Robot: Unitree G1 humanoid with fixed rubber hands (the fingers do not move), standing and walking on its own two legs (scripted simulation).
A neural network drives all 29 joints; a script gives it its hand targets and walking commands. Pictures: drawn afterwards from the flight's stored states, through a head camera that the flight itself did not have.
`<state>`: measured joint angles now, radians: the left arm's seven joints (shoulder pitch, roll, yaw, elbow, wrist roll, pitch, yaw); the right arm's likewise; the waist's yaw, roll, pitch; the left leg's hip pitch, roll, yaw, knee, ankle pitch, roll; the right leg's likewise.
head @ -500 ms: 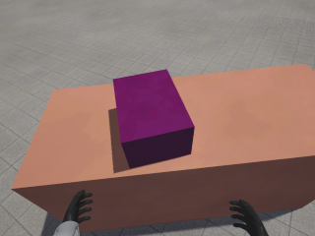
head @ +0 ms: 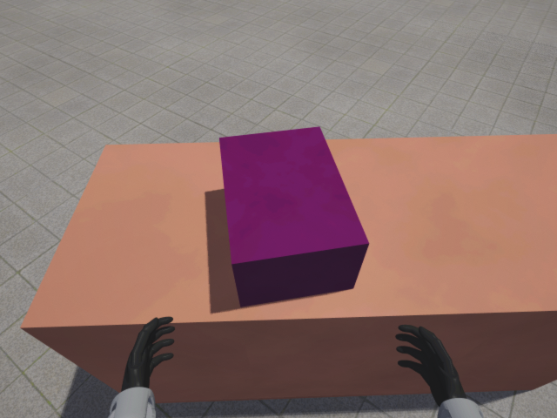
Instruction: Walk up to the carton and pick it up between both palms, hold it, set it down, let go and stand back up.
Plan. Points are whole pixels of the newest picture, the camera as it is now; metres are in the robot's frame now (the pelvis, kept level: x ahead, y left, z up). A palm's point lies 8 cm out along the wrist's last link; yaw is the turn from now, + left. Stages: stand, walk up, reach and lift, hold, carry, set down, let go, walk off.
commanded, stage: reach and lift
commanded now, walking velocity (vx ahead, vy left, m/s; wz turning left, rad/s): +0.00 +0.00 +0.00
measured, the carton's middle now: (283, 209) +0.50 +0.01 -0.05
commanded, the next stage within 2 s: none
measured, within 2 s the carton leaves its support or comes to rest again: neither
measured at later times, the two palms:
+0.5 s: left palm (153, 358) +0.21 +0.19 -0.02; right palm (450, 344) +0.22 -0.22 -0.02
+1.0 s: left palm (156, 304) +0.27 +0.19 +0.01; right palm (432, 283) +0.30 -0.21 +0.01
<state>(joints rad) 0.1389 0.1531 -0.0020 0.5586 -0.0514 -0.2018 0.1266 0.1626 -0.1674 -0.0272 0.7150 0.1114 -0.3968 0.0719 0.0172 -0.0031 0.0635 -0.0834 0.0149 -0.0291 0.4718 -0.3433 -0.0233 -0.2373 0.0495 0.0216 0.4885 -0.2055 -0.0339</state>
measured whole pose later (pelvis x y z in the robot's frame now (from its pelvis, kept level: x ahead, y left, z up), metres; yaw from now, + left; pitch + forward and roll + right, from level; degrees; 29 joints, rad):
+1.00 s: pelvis +0.01 +0.01 +0.01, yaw -1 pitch +0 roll +0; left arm -0.09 0.04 0.03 0.51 -0.03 -0.12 0.18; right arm -0.19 -0.32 0.06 0.77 0.31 -0.34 0.13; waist 0.06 0.02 0.00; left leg -0.09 0.02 -0.01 0.38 -0.29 -0.01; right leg -0.24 0.05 0.04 0.38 -0.15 -0.03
